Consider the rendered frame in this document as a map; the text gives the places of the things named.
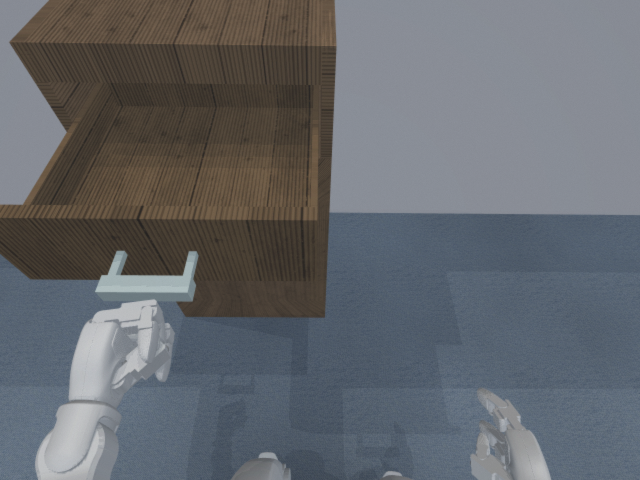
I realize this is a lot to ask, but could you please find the handle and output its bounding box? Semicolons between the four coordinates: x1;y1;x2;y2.
95;251;199;302

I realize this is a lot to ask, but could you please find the robot left hand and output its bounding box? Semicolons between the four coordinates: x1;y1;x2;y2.
68;299;175;408

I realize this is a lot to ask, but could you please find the robot right hand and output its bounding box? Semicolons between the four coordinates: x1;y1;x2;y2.
470;388;551;480

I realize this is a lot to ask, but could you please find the cabinet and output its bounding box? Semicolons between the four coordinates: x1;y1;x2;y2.
9;0;336;318

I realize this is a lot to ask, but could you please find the left robot forearm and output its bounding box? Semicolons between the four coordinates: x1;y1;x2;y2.
35;400;122;480

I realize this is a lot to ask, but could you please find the robot left shin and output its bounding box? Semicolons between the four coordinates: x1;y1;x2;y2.
258;452;278;460

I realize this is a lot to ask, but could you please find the drawer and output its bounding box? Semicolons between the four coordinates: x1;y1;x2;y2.
0;83;319;281

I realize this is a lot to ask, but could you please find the left robot thigh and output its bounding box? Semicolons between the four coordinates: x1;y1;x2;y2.
231;458;291;480

